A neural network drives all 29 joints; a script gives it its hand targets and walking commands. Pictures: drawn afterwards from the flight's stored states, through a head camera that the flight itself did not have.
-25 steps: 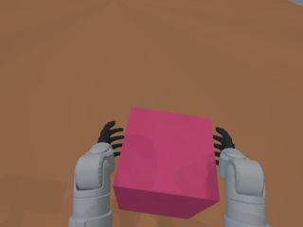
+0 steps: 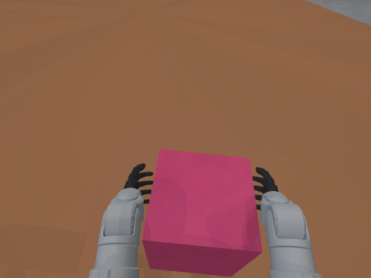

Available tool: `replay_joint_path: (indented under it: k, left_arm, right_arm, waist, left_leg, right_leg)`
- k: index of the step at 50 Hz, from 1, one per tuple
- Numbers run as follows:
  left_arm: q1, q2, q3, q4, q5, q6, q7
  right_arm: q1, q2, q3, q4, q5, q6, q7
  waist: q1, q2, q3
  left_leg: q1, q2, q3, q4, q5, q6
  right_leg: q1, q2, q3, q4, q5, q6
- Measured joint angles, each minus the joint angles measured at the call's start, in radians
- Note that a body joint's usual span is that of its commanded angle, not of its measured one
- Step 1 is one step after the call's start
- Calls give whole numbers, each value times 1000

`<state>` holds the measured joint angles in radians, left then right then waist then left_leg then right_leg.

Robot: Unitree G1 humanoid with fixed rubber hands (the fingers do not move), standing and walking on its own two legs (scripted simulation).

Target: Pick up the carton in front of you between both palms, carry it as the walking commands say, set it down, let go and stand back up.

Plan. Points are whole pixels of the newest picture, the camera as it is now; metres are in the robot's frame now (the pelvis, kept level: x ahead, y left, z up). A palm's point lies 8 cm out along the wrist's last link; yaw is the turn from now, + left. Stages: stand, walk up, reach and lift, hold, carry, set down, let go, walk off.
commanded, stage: carry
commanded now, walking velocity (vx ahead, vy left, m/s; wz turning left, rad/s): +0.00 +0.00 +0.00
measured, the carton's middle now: (197, 216) +0.28 +0.01 -0.03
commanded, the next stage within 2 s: hold in 0.56 s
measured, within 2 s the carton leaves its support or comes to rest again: neither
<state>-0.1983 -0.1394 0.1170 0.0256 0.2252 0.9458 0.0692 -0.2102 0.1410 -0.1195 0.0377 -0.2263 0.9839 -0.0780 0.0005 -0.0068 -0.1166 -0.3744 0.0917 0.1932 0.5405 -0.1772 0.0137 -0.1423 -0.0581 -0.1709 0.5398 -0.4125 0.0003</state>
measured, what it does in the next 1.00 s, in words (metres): stands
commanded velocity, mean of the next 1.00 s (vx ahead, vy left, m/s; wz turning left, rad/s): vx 0.00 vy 0.00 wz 0.00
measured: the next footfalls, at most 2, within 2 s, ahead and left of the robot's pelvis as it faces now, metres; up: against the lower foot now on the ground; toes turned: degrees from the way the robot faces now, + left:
none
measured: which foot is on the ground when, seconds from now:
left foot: down 0.00-1.00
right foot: down 0.00-1.00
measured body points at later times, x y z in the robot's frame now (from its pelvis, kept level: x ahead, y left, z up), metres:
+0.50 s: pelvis -0.03 +0.00 +0.00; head -0.05 +0.00 +0.45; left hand +0.28 +0.15 +0.04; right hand +0.28 -0.16 +0.04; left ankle +0.07 +0.12 -0.73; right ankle -0.08 -0.10 -0.73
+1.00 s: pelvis -0.03 +0.02 +0.01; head -0.05 +0.05 +0.46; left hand +0.31 +0.11 +0.04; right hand +0.25 -0.19 +0.04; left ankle +0.06 +0.13 -0.73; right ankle -0.08 -0.10 -0.73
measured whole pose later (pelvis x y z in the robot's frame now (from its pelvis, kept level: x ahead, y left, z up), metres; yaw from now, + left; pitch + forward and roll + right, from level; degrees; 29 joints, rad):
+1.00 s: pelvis -0.03 +0.02 +0.01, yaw -11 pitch -6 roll +0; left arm -0.35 -0.18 0.28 0.32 0.35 0.67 0.03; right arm -0.37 0.18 -0.33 0.39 -0.33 0.61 0.03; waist 0.00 -0.05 0.06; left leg -0.18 0.00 -0.02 0.38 -0.10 -0.02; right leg -0.05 0.01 0.09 0.44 -0.28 0.01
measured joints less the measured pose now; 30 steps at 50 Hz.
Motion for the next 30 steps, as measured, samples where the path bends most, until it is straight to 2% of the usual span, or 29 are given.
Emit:
replay_joint_path:
  k: [9, 15, 19, 28, 30]
  left_arm:
    - [-50, -10, 65, 191, 52, -165, -36]
    - [-95, -21, 113, 264, 77, -259, -43]
    - [-91, -20, 105, 238, 63, -269, -35]
    - [-52, -10, 68, 184, 36, -221, -29]
    - [-42, -9, 67, 163, 35, -218, -32]
  right_arm:
    - [-50, 11, -73, 187, -56, -188, 53]
    - [-93, 22, -123, 260, -77, -291, 63]
    - [-89, 21, -116, 235, -62, -303, 57]
    - [-52, 11, -84, 180, -38, -259, 51]
    - [-58, 13, -85, 197, -48, -279, 59]
  waist:
    - [3, 3, 10]
    - [0, 4, 26]
    - [0, 3, 33]
    - [2, 2, 31]
    - [10, -15, 84]
  left_leg:
    - [-8, 7, -3, -27, 39, 0]
    - [-22, 11, -4, -32, 55, 1]
    - [-31, 12, -5, -29, 57, 1]
    - [-34, 16, -5, -20, 54, -3]
    - [32, -18, -56, -62, 68, -5]
  right_leg:
    - [-20, 10, -1, -1, 25, -9]
    - [-42, 12, -2, 10, 32, -13]
    - [-54, 12, -2, 20, 30, -14]
    - [-60, 14, -1, 34, 23, -17]
    - [-11, 22, 45, 5, 73, -23]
